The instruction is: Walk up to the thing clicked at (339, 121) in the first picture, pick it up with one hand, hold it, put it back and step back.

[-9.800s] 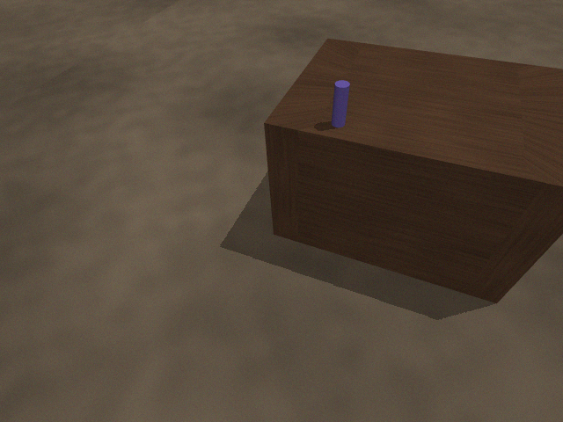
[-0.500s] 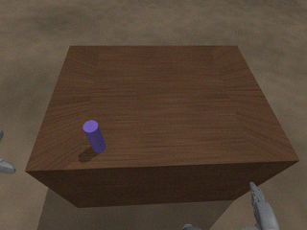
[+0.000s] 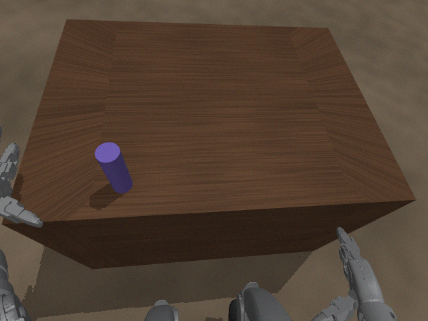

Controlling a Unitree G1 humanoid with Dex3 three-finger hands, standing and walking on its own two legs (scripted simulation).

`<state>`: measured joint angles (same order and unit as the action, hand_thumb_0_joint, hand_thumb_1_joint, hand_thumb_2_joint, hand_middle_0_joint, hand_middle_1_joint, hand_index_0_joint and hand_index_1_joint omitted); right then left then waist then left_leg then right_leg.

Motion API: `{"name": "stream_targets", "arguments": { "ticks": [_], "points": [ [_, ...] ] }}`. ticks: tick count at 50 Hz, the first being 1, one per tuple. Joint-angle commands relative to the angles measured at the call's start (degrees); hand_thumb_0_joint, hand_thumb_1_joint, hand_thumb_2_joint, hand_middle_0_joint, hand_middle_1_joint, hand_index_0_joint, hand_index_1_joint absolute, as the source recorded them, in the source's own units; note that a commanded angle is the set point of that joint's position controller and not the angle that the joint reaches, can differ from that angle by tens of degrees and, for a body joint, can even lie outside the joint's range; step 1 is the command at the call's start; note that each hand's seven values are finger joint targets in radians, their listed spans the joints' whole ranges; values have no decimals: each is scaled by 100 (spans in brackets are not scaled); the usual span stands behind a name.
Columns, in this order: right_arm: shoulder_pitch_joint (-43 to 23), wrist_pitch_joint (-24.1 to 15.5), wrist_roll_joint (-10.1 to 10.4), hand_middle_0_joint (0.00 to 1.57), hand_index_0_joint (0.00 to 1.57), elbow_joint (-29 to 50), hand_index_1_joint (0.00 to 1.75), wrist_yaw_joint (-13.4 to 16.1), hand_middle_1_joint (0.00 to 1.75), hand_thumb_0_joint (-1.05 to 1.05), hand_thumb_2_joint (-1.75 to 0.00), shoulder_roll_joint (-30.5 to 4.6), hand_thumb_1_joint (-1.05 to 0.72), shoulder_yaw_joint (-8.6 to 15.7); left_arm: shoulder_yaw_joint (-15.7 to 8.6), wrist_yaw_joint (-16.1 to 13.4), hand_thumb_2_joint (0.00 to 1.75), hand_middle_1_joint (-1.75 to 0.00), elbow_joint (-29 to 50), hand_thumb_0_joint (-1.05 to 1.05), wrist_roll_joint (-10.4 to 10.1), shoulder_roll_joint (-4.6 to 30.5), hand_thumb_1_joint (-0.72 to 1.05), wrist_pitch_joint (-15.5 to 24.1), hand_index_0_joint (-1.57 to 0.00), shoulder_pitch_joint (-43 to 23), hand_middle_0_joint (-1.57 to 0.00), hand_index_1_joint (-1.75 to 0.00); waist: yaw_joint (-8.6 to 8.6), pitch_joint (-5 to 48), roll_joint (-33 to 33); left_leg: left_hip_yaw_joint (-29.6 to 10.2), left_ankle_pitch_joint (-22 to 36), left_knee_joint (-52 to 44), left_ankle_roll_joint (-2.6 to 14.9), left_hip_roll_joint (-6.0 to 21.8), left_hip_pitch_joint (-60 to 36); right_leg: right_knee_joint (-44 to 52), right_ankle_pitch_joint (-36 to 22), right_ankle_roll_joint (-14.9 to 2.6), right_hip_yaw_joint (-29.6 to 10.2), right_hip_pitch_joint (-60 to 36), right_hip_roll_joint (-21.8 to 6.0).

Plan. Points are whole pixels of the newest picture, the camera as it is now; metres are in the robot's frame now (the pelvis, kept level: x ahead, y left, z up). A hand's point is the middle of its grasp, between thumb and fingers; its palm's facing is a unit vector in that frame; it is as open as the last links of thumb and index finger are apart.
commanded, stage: approach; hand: left
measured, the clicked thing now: (116, 170) +0.43 +0.18 -0.04
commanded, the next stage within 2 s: close in in 0.08 s
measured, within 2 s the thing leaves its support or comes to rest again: neither
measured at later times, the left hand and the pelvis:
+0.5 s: hand (96, 180) +0.41 +0.22 -0.06, palm faces +0.07 -1.00 +0.00, open 17.7 cm; pelvis -0.04 +0.00 -0.07, yaw +0 degrees
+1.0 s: hand (115, 178) +0.42 +0.18 -0.06, palm faces +0.10 -1.00 +0.00, open 17.4 cm; pelvis -0.02 +0.00 -0.06, yaw -1 degrees
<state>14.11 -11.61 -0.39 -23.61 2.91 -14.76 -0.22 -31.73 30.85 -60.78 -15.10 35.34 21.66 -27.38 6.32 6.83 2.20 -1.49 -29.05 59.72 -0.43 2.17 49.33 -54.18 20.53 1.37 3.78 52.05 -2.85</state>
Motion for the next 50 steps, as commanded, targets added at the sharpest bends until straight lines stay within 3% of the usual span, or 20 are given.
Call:
{"name": "stream_targets", "arguments": {
  "ticks": [1,2,4,6,7,10,11,12,14,16,18,24,29,30,34,35,39,41,45,50],
  "points": [
    [494,-290,-60,5,5,1507,5,-30,5,0,-5,-1292,53,763,-349,-177,0,-6,1332,0,-105,1656,-61,912,-8,-1781,-8,-5,242,2383,-952,-163,2572,-187,-94,-105,-1168,-70,-1399,-286,-56,-581,218],
    [568,-278,-88,5,5,1644,5,-51,5,0,-5,-1317,53,845,-461,-258,0,-6,1549,0,-57,1811,-61,1053,-8,-1997,-8,-6,253,2683,-1126,-126,2670,-43,-98,-131,-1130,-195,-1562,-286,-90,-661,190],
    [726,-246,-137,5,5,1759,5,-135,5,0,-5,-1141,52,733,-430,-373,0,-6,1395,0,7,1559,-61,1217,-8,-1976,-8,-6,242,2589,-1201,-125,2551,137,-107,-154,-766,-427,-1514,-298,-92,-480,183],
    [775,-236,-185,5,5,2053,5,-205,5,0,-6,-1048,51,702,-2,-425,0,-6,1319,0,97,976,-61,1309,-7,-1960,-8,-6,328,2824,-1459,-131,2641,317,-133,-150,-761,-630,-1492,-325,-83,-215,193],
    [627,-235,-220,5,5,2273,5,-216,5,0,-6,-1128,51,766,-159,-507,0,-5,1444,0,163,1149,-61,1363,-8,-2029,-9,-6,274,3094,-1620,-144,2797,429,-162,-145,-735,-769,-1587,-341,-81,-207,189],
    [803,-155,-277,5,5,2489,5,-276,5,0,-5,-1152,52,802,-160,-732,0,-5,1157,0,348,1134,-61,1399,-9,-1865,-8,-5,246,3182,-1736,-122,2365,577,-179,-168,-219,-1026,-1334,-375,-76,-91,208],
    [799,-151,-290,5,5,2572,5,-292,5,0,-5,-1114,52,793,31,-767,0,-6,1192,0,363,840,-61,1414,-9,-1903,-8,-5,234,3028,-1720,-160,2136,546,-199,-161,-97,-1095,-1122,-386,-35,87,236],
    [712,-148,-296,5,5,2631,5,-292,5,0,-5,-1245,52,965,11,-877,0,-6,1395,0,371,896,-61,1445,-9,-2082,-8,-5,240,3045,-1867,-192,1955,556,-210,-141,-158,-1188,-893,-399,-18,308,250],
    [756,-143,-293,5,5,2936,5,-276,5,0,-5,-1202,52,999,625,-934,0,-5,749,0,443,-41,-61,1320,-9,-2028,-8,-4,612,2701,-1456,-201,1245,574,-153,-117,246,-1156,-495,-376,0,611,289],
    [879,-142,-284,5,5,3305,5,-266,5,0,-5,-1003,53,795,969,-1029,0,-6,758,0,450,-524,-61,1252,-9,-2253,-8,-5,735,2567,-1027,-176,578,577,-77,-142,657,-1037,-79,-321,-38,613,280],
    [1102,-113,-266,5,5,3415,5,-243,5,0,-4,-1163,55,959,753,-1190,0,-7,882,0,515,-47,-61,1246,-10,-2213,-8,-5,689,2687,-932,-169,313,543,-37,-174,765,-989,140,-280,-79,454,247],
    [1653,-7,-200,5,5,3646,5,-254,5,0,-4,-1174,55,1083,851,-1569,0,-7,1363,0,565,-101,-61,1135,-11,-2600,-8,-4,768,2558,-909,-157,171,578,6,-222,596,-1002,167,-251,-62,618,247],
    [1547,85,-166,5,5,3874,5,-294,5,0,-4,-998,54,917,674,-1872,0,-6,1077,0,712,7,-61,1058,-10,-2183,-8,-4,533,2302,-677,-85,-126,506,54,-276,901,-882,467,-210,-181,394,210],
    [1530,58,-191,5,5,4063,5,-303,5,0,-4,-888,54,866,1003,-1888,0,-7,1702,0,706,-330,-61,1132,-9,-2704,-7,-5,663,2570,-907,-60,14,556,46,-273,793,-923,290,-220,-230,292,193],
    [1557,149,-196,5,5,4085,5,-291,5,0,-5,-881,53,832,928,-2075,0,-7,1666,0,786,-216,-61,1116,-10,-2480,-8,-5,494,2674,-940,-45,214,499,28,-290,687,-937,125,-226,-215,103,196],
    [1486,218,-206,5,5,4023,5,-293,5,0,-5,-963,53,888,731,-2144,1,-7,1469,0,847,44,-61,1097,-10,-2275,-8,-6,363,2605,-1024,-64,244,420,-6,-291,595,-973,143,-253,-160,205,213],
    [1666,357,-227,5,5,3972,5,-310,5,0,-5,-808,53,907,1149,-2248,2,-8,2333,0,832,-462,-61,1151,-11,-2703,-9,-6,434,2921,-1261,-61,881,444,-61,-263,154,-1040,-411,-291,-114,43,234],
    [1583,410,-190,5,5,3987,5,-310,5,0,-5,-1016,52,1053,931,-2334,2,-7,1581,0,828,-470,-61,1058,-10,-1895,-9,-6,374,2425,-904,-127,757,324,-61,-227,311,-999,-247,-291,-69,167,268],
    [1790,555,-223,5,5,3825,5,-338,5,0,-5,-885,51,1086,969,-2492,1,-13,2250,0,877,-568,-61,1181,-19,-1992,-19,-12,344,2716,-1087,-90,1142,337,-90,-225,74,-1030,-569,-303,-97,-62,255],
    [1730,714,-222,5,5,3993,5,-361,5,0,-5,-932,49,1088,545,-2651,8,-24,2292,0,910,-122,-61,1346,-37,-1957,-36,-23,333,2752,-914,-79,1808,490,-65,-220,210,-1143,-1176,-284,-142,-384,254]
  ]
}}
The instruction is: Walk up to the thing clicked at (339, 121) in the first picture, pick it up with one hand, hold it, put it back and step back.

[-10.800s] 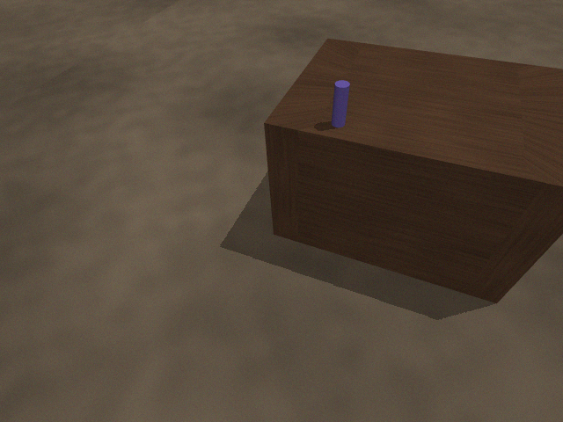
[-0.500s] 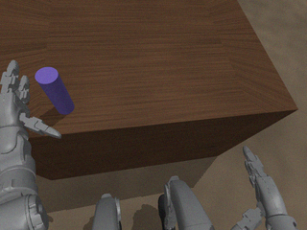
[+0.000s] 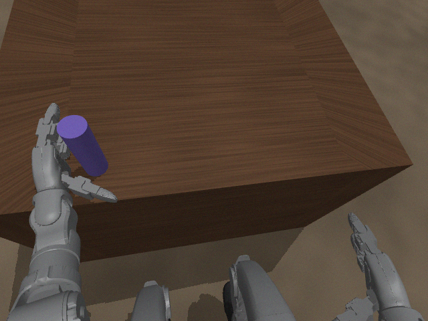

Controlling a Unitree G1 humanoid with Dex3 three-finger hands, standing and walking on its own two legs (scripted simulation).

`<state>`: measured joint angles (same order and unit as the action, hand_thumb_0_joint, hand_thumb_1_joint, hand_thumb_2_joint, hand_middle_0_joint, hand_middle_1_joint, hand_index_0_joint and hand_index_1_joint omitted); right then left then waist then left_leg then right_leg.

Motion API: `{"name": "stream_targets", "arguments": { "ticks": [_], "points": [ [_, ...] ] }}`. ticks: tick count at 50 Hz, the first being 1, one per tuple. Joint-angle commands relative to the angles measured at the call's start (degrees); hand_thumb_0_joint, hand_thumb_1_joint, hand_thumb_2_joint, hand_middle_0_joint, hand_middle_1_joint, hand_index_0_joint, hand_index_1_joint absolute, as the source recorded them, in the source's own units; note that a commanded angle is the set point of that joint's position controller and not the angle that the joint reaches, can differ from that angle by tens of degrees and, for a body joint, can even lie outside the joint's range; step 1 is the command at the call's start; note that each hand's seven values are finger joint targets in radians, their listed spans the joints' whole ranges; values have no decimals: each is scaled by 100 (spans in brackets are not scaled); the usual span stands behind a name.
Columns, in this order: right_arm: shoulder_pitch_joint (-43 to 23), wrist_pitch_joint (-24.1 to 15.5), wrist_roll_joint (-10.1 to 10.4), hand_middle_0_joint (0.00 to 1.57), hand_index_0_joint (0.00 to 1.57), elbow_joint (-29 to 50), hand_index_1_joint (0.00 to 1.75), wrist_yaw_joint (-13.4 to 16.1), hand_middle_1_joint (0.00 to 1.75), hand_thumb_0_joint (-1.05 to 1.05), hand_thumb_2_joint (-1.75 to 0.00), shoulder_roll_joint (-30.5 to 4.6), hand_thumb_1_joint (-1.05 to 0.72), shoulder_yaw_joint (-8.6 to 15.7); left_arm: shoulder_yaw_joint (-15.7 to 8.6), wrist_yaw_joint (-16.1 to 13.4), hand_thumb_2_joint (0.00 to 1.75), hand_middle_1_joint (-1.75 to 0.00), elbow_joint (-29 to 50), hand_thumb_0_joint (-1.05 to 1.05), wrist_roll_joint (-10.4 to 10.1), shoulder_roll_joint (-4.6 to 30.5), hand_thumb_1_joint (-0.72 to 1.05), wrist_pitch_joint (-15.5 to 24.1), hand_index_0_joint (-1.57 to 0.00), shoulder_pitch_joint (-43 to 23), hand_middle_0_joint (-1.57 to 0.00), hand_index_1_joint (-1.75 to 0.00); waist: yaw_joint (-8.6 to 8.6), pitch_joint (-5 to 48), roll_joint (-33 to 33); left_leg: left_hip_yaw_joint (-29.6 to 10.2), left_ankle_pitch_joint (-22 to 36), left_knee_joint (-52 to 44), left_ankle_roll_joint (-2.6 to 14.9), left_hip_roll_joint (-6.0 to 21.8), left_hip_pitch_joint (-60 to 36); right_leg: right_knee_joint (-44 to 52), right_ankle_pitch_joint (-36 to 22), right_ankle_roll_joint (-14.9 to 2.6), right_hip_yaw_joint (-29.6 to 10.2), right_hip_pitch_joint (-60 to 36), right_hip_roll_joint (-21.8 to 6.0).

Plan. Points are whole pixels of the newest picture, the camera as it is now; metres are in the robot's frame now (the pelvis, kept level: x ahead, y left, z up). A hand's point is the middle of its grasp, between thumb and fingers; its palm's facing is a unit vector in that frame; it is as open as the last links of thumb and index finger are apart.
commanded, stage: close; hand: left
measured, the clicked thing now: (86, 149) +0.44 +0.18 +0.02
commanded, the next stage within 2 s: settle in 0.88 s
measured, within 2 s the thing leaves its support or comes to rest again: leaves its support in 1.22 s
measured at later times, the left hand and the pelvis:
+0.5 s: hand (83, 143) +0.46 +0.19 +0.01, palm faces +0.14 -0.99 +0.00, open 14.6 cm; pelvis +0.00 -0.01 +0.00, yaw +0 degrees
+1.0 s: hand (86, 146) +0.45 +0.19 +0.01, palm faces +0.11 -0.99 -0.01, open 7.1 cm; pelvis +0.00 -0.01 +0.00, yaw +0 degrees
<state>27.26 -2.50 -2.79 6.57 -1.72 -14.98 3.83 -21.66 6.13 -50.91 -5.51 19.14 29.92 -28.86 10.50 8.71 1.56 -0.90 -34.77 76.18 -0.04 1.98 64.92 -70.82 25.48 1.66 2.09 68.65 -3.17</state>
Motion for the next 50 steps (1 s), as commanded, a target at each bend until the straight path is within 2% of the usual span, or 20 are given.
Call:
{"name": "stream_targets", "arguments": {
  "ticks": [1,3,5,7,12,13,20,22,25,26,28,30,31,34,37,39,42,44,46,50],
  "points": [
    [320,-163,8,5,5,968,5,82,5,0,-5,-888,49,667,-449,-175,8,-26,1137,0,-34,1417,-61,537,-40,-1842,-38,-25,-101,2408,-767,-132,2139,-1156,-93,-215,-1149,527,-1498,-311,-2,-1963,280],
    [370,-163,-7,5,5,1026,5,59,5,0,-5,-769,50,636,-94,-76,11,-28,984,0,-48,909,-61,545,-42,-1893,-41,-27,45,2423,-695,-88,1932,-1130,-57,-229,-1103,595,-1405,-303,-39,-1961,267],
    [357,-142,-2,5,5,1065,5,88,5,0,-5,-947,50,686,-467,-44,10,-28,1301,0,-7,1674,-61,604,-43,-2057,-41,-27,-107,2789,-941,-77,2119,-1152,-95,-230,-1400,582,-1499,-311,-51,-2091,266],
    [378,-118,2,5,5,1185,5,63,5,0,-5,-831,50,573,-82,94,12,-30,1076,0,-55,1167,-61,525,-45,-1984,-44,-29,-14,2914,-997,-73,2168,-1153,-106,-237,-1504,608,-1559,-310,-64,-2147,262],
    [389,-73,2,5,5,1092,5,84,5,0,-5,-865,50,536,-208,71,16,-34,898,0,-67,1365,-57,449,-50,-2223,-48,-34,28,2661,-855,-78,2032,-1181,-81,-219,-1316,686,-1490,-290,-54,-2091,263],
    [303,-73,4,5,5,1109,5,83,5,0,-5,-831,50,514,-91,86,16,-34,526,0,-73,1120,-61,418,-50,-2043,-49,-34,68,2476,-726,-69,1906,-1180,-66,-231,-1152,705,-1424,-277,-69,-2101,253],
    [296,-49,12,5,5,1180,5,101,5,0,-5,-1004,51,612,-452,96,30,-49,682,0,-88,1754,-51,549,-62,-2496,-61,-48,39,2659,-846,-77,1815,-1266,-72,-238,-1395,765,-1319,-278,-74,-2135,266],
    [348,-42,-12,5,5,1207,5,76,5,0,-5,-887,51,449,-287,123,34,-52,612,0,-111,1463,-50,527,-65,-2444,-64,-52,79,2665,-851,-87,1977,-1249,-80,-229,-1347,755,-1485,-275,-62,-2198,274],
    [368,-27,-10,5,5,1156,5,70,5,0,-5,-891,50,514,-121,136,40,-59,353,0,-97,1202,-43,472,-73,-2269,-72,-59,117,2726,-881,-74,2256,-1189,-80,-227,-1446,721,-1708,-286,-61,-2210,273],
    [343,-45,-16,5,5,1254,5,66,5,0,-5,-938,50,502,-275,129,42,-61,505,0,-107,1368,-41,479,-75,-2274,-74,-61,41,2856,-762,-53,2288,-1151,-58,-237,-1372,734,-1818,-275,-91,-2379,260],
    [394,-14,-39,5,5,967,5,57,5,0,-5,-841,50,442,-198,90,44,-64,483,0,-70,1281,-41,488,-78,-2238,-77,-64,-4,2686,-886,-26,2341,-1155,-64,-247,-1268,724,-1876,-280,-105,-2384,246],
    [243,-38,-22,5,5,1148,5,62,5,0,-5,-929,50,542,-347,61,49,-70,865,0,-74,1534,-34,537,-84,-2358,-82,-70,-73,2981,-1002,-20,2384,-1170,-64,-252,-1502,739,-1847,-288,-111,-2431,251],
    [192,-45,-10,5,5,1308,5,56,5,0,-5,-896,50,524,-140,42,52,-73,541,0,-57,1160,-29,495,-87,-2176,-86,-72,4,2756,-752,-33,2176,-1225,-56,-243,-1310,759,-1706,-288,-87,-2419,263],
    [210,-20,-6,5,5,1089,5,76,5,0,-5,-883,51,535,-407,-38,61,-82,820,0,-33,1569,-25,587,-95,-2308,-94,-82,-42,2538,-750,-8,1781,-1298,-38,-253,-1127,867,-1387,-255,-155,-2444,243],
    [276,-33,-10,5,5,1191,5,76,5,0,-5,-832,50,521,-179,31,68,-91,818,0,-42,1273,-15,598,-103,-2365,-102,-90,111,2677,-764,-12,1902,-1276,-29,-246,-1240,868,-1519,-256,-162,-2438,240],
    [227,-35,13,5,5,1168,5,94,5,0,-5,-947,51,584,-359,28,71,-94,414,0,-61,1406,-11,561,-107,-2080,-106,-93,85,2466,-555,-41,1780,-1310,-26,-234,-1121,870,-1400,-256,-120,-2347,261],
    [328,-28,-25,5,5,907,5,69,5,0,-5,-820,51,509,-211,35,80,-103,934,0,-46,1420,0,654,-115,-2600,-114,-102,81,2662,-1033,-46,2044,-1269,-67,-233,-1430,782,-1504,-293,-76,-2155,265],
    [226,-87,-7,5,5,1208,5,77,5,0,-5,-897,51,596,-19,62,86,-108,554,0,-53,1046,6,578,-121,-2308,-119,-107,169,2733,-778,-48,2024,-1242,-49,-227,-1477,792,-1545,-288,-67,-2203,270],
    [250,-63,0,5,5,905,5,85,5,0,-5,-955,51,596,-184,63,91,-114,606,0,-43,1414,9,579,-125,-2385,-124,-113,78,2591,-981,-64,1990,-1276,-83,-221,-1456,772,-1445,-300,-57,-2036,276],
    [227,-49,-14,5,5,1122,5,64,5,0,-6,-904,52,573,-110,15,109,-130,678,0,-7,1302,29,545,-129,-2455,-129,-130,59,2732,-973,-90,1961,-1341,-112,-212,-1539,785,-1366,-312,-2,-2114,292]
  ]
}}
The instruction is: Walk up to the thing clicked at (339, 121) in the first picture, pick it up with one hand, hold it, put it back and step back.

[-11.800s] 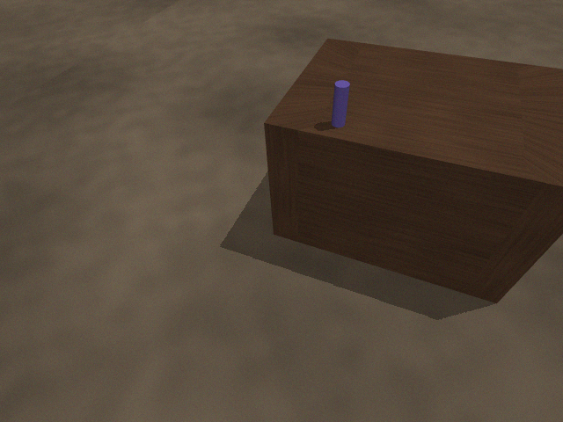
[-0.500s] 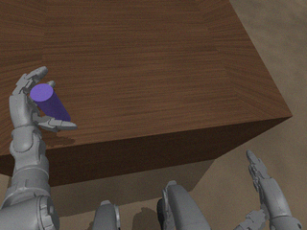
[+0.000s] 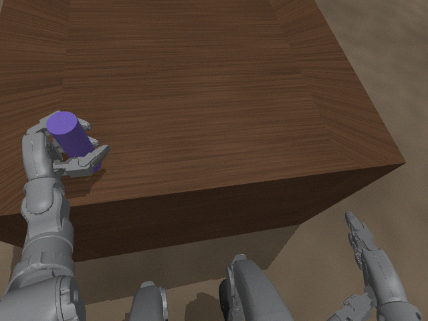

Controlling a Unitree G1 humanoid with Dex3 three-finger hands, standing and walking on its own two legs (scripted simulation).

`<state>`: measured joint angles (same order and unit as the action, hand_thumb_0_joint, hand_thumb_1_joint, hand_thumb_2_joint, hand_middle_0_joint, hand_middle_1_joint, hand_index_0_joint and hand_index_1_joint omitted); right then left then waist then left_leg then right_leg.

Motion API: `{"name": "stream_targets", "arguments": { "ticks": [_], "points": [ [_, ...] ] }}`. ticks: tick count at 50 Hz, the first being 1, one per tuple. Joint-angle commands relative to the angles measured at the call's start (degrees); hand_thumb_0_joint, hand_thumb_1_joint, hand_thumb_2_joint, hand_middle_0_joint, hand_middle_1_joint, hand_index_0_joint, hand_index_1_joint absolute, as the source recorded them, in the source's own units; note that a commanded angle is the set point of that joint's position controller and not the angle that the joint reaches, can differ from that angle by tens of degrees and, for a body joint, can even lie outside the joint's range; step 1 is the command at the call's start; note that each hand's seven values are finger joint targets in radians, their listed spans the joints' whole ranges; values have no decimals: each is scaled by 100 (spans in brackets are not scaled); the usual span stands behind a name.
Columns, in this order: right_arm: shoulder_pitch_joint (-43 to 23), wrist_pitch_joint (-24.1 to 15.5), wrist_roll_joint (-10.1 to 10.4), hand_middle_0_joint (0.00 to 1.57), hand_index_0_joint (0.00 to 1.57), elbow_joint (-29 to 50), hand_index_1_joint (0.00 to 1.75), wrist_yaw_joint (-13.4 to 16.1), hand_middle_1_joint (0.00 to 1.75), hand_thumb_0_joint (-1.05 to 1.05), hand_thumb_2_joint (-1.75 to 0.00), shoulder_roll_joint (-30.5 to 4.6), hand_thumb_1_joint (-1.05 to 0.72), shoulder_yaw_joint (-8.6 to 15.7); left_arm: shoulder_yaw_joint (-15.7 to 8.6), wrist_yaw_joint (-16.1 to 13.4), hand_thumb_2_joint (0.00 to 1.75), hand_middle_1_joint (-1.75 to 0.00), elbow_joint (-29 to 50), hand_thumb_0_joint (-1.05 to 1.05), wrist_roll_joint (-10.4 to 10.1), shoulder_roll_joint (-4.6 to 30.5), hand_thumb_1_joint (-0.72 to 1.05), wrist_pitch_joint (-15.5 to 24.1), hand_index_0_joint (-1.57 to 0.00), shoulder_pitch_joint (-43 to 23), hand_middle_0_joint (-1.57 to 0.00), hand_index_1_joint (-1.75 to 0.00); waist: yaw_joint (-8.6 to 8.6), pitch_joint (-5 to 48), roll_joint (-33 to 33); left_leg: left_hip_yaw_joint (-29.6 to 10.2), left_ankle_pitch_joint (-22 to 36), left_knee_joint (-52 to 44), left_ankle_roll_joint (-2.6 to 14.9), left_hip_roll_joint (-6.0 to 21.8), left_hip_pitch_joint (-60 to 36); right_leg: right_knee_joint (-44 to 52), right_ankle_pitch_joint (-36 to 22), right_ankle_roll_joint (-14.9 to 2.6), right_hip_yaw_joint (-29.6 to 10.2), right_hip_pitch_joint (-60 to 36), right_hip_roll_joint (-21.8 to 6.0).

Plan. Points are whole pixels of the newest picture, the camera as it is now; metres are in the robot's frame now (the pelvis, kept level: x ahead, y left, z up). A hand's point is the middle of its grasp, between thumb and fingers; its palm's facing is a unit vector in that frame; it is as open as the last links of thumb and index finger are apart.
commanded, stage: settle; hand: left
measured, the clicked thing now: (77, 146) +0.45 +0.19 +0.02
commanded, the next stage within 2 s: lift in 0.98 s
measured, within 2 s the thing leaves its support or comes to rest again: leaves its support in 0.22 s
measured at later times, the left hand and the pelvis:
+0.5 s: hand (72, 133) +0.46 +0.19 +0.05, palm faces +0.12 -0.99 -0.02, open 5.8 cm; pelvis +0.00 +0.00 +0.02, yaw +0 degrees
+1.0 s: hand (68, 116) +0.47 +0.19 +0.08, palm faces +0.10 -0.99 -0.01, open 5.8 cm; pelvis +0.01 +0.00 +0.04, yaw +0 degrees
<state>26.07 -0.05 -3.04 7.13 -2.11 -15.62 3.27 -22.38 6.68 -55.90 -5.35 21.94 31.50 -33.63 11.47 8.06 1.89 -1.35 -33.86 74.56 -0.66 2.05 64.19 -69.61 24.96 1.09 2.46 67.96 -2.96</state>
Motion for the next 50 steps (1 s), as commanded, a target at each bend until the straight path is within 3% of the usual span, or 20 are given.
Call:
{"name": "stream_targets", "arguments": {
  "ticks": [1,5,6,8,10,11,14,18,20,22,25,27,32,36,39,41,44,46,48,50],
  "points": [
    [293,-277,22,5,5,1060,5,117,5,0,-5,-941,53,719,-110,-66,117,-131,1078,0,-14,1091,37,355,-130,-1859,-130,-132,-62,2703,-906,-48,1761,-1210,-42,-218,-1402,685,-1221,-254,-40,-2005,278],
    [374,-253,14,5,5,1042,5,114,5,0,-6,-787,53,587,22,-132,133,-139,1501,0,-45,968,61,348,-135,-2120,-136,-141,-88,2853,-1162,-64,1920,-1299,-86,-200,-1663,685,-1289,-273,-24,-2086,279],
    [394,-261,30,5,5,1087,5,129,5,0,-6,-785,52,591,-46,-168,133,-139,1880,0,-21,1175,63,343,-137,-2296,-138,-141,-122,2922,-1166,-31,1868,-1306,-61,-216,-1677,740,-1303,-249,-54,-2200,266],
    [269,-235,44,5,5,1105,5,146,5,0,-6,-785,53,542,-7,-173,134,-141,1199,0,-5,1031,61,205,-139,-1875,-139,-143,-123,2587,-814,-25,1624,-1369,-20,-220,-1375,838,-1140,-228,-72,-2317,269],
    [324,-227,35,5,5,929,5,148,5,0,-5,-729,53,498,-40,-195,135,-143,1938,0,-22,1264,65,251,-141,-2327,-141,-145,-190,2756,-1120,-10,1669,-1429,-32,-220,-1590,854,-1178,-226,-84,-2331,248],
    [299,-230,42,5,5,973,5,157,5,0,-5,-747,53,518,-3,-198,139,-145,1561,0,-20,1105,66,176,-141,-2145,-141,-147,-197,2671,-1048,-23,1713,-1448,-47,-210,-1726,871,-1162,-242,-69,-2244,261],
    [299,-200,68,5,5,879,5,185,5,0,-5,-774,53,554,43,-182,136,-147,1376,0,-53,997,52,51,-143,-2025,-143,-149,-175,2457,-865,-10,1637,-1555,-30,-202,-1650,988,-1126,-230,-61,-2343,267],
    [178,-232,70,5,5,935,5,192,5,0,-5,-742,54,521,176,-159,138,-148,1209,0,-47,840,55,-32,-144,-2011,-144,-150,-142,2372,-701,9,1569,-1615,-3,-205,-1613,1116,-1097,-211,-77,-2398,255],
    [259,-211,86,5,5,936,5,188,5,0,-5,-660,54,403,116,-163,138,-148,1434,0,-50,979,57,-42,-144,-2234,-144,-149,-229,2523,-715,36,1754,-1665,-20,-217,-1737,1125,-1260,-218,-78,-2606,249],
    [284,-197,89,5,5,744,5,209,5,0,-5,-765,55,538,50,-130,140,-149,1264,0,-100,1002,56,-78,-143,-2171,-142,-150,-203,2421,-693,57,1828,-1641,-6,-220,-1747,1167,-1348,-212,-95,-2554,247],
    [221,-240,87,5,5,845,5,197,5,0,-5,-678,55,390,179,-119,140,-149,1301,0,-100,903,56,-83,-143,-2278,-143,-150,-211,2469,-701,58,1921,-1689,-15,-217,-1884,1221,-1427,-216,-92,-2632,243],
    [295,-218,88,5,5,710,5,210,5,0,-5,-717,55,437,34,-150,140,-149,1441,0,-82,1166,56,-73,-144,-2407,-144,-150,-256,2530,-751,71,1881,-1725,-3,-233,-1910,1264,-1422,-214,-113,-2729,226],
    [109,-253,114,5,5,761,5,232,5,0,-5,-719,55,461,126,-120,142,-152,1205,0,-150,969,54,-125,-146,-2232,-145,-153,-234,2396,-559,103,1629,-1829,45,-251,-1836,1438,-1275,-177,-171,-2949,206],
    [222,-230,109,5,5,649,5,234,5,0,-5,-664,54,382,141,-101,141,-151,1245,0,-144,1010,54,-125,-146,-2385,-145,-152,-268,2517,-664,108,1961,-1868,7,-249,-1978,1426,-1579,-198,-145,-3071,205],
    [213,-227,114,5,5,430,5,247,5,0,-5,-732,55,486,48,-117,144,-152,1482,0,-127,1263,57,-122,-145,-2485,-145,-153,-302,2419,-701,139,1831,-1890,42,-262,-1952,1499,-1512,-176,-190,-3074,192],
    [-15,-250,134,5,5,664,5,227,5,0,-5,-638,55,328,185,-88,143,-152,1453,0,-148,1014,58,-138,-146,-2467,-145,-153,-343,2421,-695,82,1940,-1985,-9,-230,-2128,1496,-1495,-215,-114,-2982,222],
    [175,-213,143,5,5,386,5,253,5,0,-5,-766,55,480,39,-85,143,-152,1437,0,-175,1253,56,-168,-146,-2523,-146,-153,-333,2517,-712,77,2188,-1969,-13,-212,-2263,1491,-1722,-218,-118,-3090,221],
    [54,-236,138,5,5,462,5,235,5,0,-5,-686,55,387,190,-31,145,-153,1312,0,-209,982,58,-204,-147,-2461,-146,-154,-300,2444,-653,70,2268,-1990,-10,-206,-2262,1521,-1807,-216,-106,-3094,223],
    [149,-197,137,5,5,205,5,239,5,0,-5,-691,55,426,53,-67,144,-153,1584,0,-157,1338,57,-185,-148,-2715,-147,-154,-357,2559,-870,90,2366,-1977,-16,-213,-2388,1514,-1843,-217,-126,-3109,209],
    [-17,-226,148,5,5,460,5,242,5,0,-5,-726,55,453,182,-31,145,-154,1179,0,-184,1022,57,-283,-148,-2441,-147,-155,-287,2524,-578,110,2329,-1992,16,-223,-2238,1569,-1955,-201,-149,-3309,201]
  ]
}}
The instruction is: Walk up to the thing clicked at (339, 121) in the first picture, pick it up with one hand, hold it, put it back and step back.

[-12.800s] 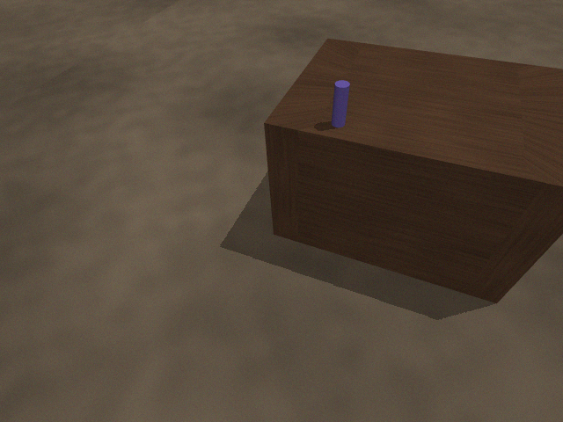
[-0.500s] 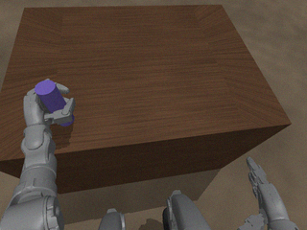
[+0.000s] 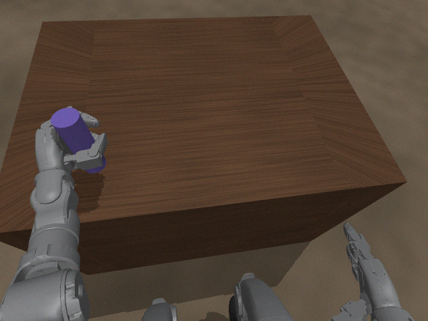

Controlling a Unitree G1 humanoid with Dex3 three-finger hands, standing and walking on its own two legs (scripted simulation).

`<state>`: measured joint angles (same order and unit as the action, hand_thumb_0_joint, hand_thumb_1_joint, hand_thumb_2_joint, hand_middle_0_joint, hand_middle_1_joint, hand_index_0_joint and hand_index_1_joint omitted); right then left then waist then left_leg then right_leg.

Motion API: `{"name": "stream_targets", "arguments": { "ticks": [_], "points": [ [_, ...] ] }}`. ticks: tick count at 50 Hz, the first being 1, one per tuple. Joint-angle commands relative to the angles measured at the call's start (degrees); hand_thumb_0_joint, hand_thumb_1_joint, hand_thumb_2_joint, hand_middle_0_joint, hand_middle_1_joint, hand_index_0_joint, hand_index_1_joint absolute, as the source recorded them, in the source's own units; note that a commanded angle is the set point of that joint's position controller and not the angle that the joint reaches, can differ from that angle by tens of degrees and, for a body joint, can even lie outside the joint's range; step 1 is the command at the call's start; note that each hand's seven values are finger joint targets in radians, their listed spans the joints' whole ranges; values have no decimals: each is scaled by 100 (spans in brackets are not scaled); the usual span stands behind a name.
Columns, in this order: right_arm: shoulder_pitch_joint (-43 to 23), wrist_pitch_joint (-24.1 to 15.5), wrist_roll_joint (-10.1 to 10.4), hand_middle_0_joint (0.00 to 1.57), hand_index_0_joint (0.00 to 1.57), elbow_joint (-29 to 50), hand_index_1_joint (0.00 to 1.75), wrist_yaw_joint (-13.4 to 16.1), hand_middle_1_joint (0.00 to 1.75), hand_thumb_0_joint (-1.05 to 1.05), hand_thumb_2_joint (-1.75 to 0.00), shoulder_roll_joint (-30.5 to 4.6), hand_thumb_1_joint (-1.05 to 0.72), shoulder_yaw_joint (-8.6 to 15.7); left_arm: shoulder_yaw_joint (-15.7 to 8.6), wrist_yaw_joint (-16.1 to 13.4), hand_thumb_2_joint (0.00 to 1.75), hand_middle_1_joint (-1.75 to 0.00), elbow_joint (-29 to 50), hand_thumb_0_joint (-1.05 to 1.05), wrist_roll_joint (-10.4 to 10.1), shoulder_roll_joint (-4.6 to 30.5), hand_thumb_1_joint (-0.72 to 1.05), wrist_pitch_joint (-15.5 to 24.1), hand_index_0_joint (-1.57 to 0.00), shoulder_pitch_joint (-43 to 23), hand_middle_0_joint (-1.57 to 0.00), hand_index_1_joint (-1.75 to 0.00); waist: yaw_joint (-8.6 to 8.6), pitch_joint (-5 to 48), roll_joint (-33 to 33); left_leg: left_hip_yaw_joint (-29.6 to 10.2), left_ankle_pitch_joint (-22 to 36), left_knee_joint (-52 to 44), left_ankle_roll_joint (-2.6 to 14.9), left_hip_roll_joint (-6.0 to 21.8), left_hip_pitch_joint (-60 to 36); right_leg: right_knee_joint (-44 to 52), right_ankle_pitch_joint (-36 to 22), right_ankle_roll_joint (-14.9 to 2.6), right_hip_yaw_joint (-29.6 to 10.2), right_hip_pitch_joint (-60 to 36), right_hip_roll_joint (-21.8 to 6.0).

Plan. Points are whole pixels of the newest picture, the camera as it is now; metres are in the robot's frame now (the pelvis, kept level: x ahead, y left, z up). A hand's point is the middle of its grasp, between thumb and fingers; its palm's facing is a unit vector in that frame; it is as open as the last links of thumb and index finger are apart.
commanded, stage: lift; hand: left
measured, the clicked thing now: (82, 143) +0.45 +0.20 +0.04
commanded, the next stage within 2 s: hold in 1.38 s
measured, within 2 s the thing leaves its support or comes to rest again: neither
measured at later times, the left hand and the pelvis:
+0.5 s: hand (84, 135) +0.44 +0.18 +0.08, palm faces +0.10 -1.00 -0.01, open 5.8 cm; pelvis +0.01 +0.00 +0.02, yaw +0 degrees
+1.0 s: hand (75, 137) +0.38 +0.17 +0.15, palm faces +0.12 -0.99 -0.02, open 5.8 cm; pelvis +0.02 +0.00 +0.05, yaw +0 degrees
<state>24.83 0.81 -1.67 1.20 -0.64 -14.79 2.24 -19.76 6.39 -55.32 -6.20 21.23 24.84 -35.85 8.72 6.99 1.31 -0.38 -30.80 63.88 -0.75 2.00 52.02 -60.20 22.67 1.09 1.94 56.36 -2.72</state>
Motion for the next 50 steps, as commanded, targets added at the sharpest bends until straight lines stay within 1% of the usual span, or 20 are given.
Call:
{"name": "stream_targets", "arguments": {
  "ticks": [1,4,9,14,17,19,20,23,25,26,29,31,33,36,40,42,44,46,48,50],
  "points": [
    [162,-303,18,5,5,991,5,92,5,0,-5,-781,55,531,-86,-10,145,-154,1316,0,-121,1085,56,397,-148,-2327,-147,-155,-3,2643,-494,18,2001,-948,30,-212,-1053,630,-1737,-196,-99,-2167,177],
    [140,-284,13,5,5,788,5,75,5,0,-5,-769,56,471,-87,20,144,-153,1266,0,-105,1187,59,370,-148,-2326,-147,-154,-81,2560,-742,-49,2194,-1011,-24,-173,-1232,638,-1671,-244,-34,-1934,199],
    [129,-257,53,5,5,809,5,118,5,0,-5,-1023,55,835,-82,-8,138,-149,1420,0,-140,1107,60,269,-143,-2111,-141,-149,-109,2574,-598,-48,2094,-1152,-37,-166,-1417,737,-1592,-238,-16,-2068,222],
    [77,-262,97,5,5,874,5,119,5,0,-5,-787,55,623,109,-20,137,-149,1934,0,-192,869,61,193,-144,-2044,-141,-148,-228,2671,-642,-36,2301,-1267,-60,-162,-1630,821,-1726,-235,-3,-2294,216],
    [108,-235,114,5,5,690,5,174,5,0,-5,-971,55,857,-21,-99,137,-148,2066,0,-220,1020,59,70,-143,-1762,-141,-148,-288,2486,-483,18,2307,-1334,-28,-181,-1599,937,-1842,-204,-43,-2512,201],
    [83,-225,126,5,5,737,5,157,5,0,-5,-714,56,631,229,-110,138,-149,2512,0,-207,746,61,46,-143,-1789,-141,-148,-334,2617,-571,47,2227,-1431,-20,-204,-1621,980,-1858,-203,-63,-2766,167],
    [160,-183,137,5,5,431,5,187,5,0,-5,-778,56,764,107,-157,138,-149,2592,0,-210,929,60,4,-144,-1746,-142,-149,-406,2481,-662,70,2215,-1476,-25,-217,-1650,1025,-1806,-205,-72,-2726,167],
    [46,-187,180,5,5,563,5,206,5,0,-5,-874,56,798,262,-209,139,-149,2854,0,-267,642,59,-193,-143,-1320,-142,-149,-417,2493,-509,42,2612,-1544,-41,-168,-1971,1078,-2084,-217,-38,-2819,187],
    [109,-164,208,5,5,409,5,217,5,0,-4,-683,56,638,368,-230,139,-150,3295,0,-274,592,59,-303,-144,-1273,-142,-150,-482,2384,-661,29,2740,-1624,-64,-162,-2124,1133,-2073,-227,-9,-2830,192],
    [-36,-168,230,5,5,504,5,237,5,0,-4,-832,57,792,393,-238,138,-149,3216,0,-277,543,59,-404,-145,-1017,-142,-149,-477,2325,-527,12,2762,-1673,-67,-145,-2170,1180,-2064,-229,8,-2863,205],
    [7,-117,271,5,5,252,5,265,5,0,-4,-586,57,612,523,-286,139,-151,3583,0,-339,295,57,-624,-145,-826,-143,-150,-529,2074,-319,81,2482,-1831,-11,-182,-1992,1313,-2061,-199,-15,-3183,180],
    [-40,-109,310,5,5,118,5,333,5,0,-4,-803,57,827,395,-375,139,-150,3694,0,-357,423,56,-829,-144,-565,-141,-150,-528,1785,-188,136,2206,-1947,41,-206,-2023,1487,-1863,-164,-38,-3170,173],
    [-106,-138,315,5,5,213,5,333,5,0,-4,-525,57,564,655,-429,141,-151,4029,0,-326,128,59,-959,-144,-593,-142,-150,-523,1816,-245,142,2174,-2017,30,-204,-2212,1575,-1782,-160,-32,-3191,178],
    [-144,-130,358,5,5,-107,5,408,5,0,-4,-673,58,780,576,-486,141,-151,4148,0,-363,198,58,-1146,-144,-337,-142,-150,-553,1566,-61,164,2131,-2148,55,-214,-2248,1708,-1765,-137,-23,-3245,179],
    [-230,-218,357,5,5,-269,5,446,5,0,-4,-508,57,614,794,-542,139,-150,4546,0,-335,2,59,-1364,-143,-298,-140,-149,-597,1449,-169,175,2256,-2294,28,-198,-2522,1825,-1801,-141,2,-3320,182],
    [-316,-270,364,5,5,-308,5,453,5,0,-4,-446,58,526,676,-592,140,-150,4894,0,-353,103,60,-1404,-144,-286,-142,-150,-693,1560,-125,180,2303,-2330,45,-211,-2593,1861,-1880,-124,7,-3614,167],
    [-393,-275,375,5,5,-540,5,487,5,0,-4,-576,57,695,622,-617,140,-151,4771,0,-385,77,60,-1516,-144,-16,-142,-151,-715,1338,-82,195,2238,-2407,55,-224,-2566,1964,-1837,-116,-2,-3602,161],
    [-383,-319,352,5,5,-736,5,478,5,0,-4,-342,57,464,761,-628,141,-152,5001,0,-354,-41,59,-1572,-145,-140,-143,-152,-685,1252,-155,219,2059,-2474,82,-235,-2637,2074,-1716,-95,-11,-3629,149],
    [-724,-358,379,5,5,-682,5,504,5,0,-4,-531,58,634,605,-686,141,-152,5253,0,-363,139,60,-1615,-145,-100,-143,-151,-772,1238,-175,184,1910,-2612,65,-223,-2656,2159,-1494,-108,13,-3680,156],
    [-691,-392,368,5,5,-855,5,504,5,0,-4,-350,58,465,636,-709,141,-153,5503,0,-349,109,58,-1647,-146,-112,-144,-153,-800,1216,-127,202,1773,-2663,102,-238,-2706,2247,-1397,-83,15,-3806,150]
  ]
}}
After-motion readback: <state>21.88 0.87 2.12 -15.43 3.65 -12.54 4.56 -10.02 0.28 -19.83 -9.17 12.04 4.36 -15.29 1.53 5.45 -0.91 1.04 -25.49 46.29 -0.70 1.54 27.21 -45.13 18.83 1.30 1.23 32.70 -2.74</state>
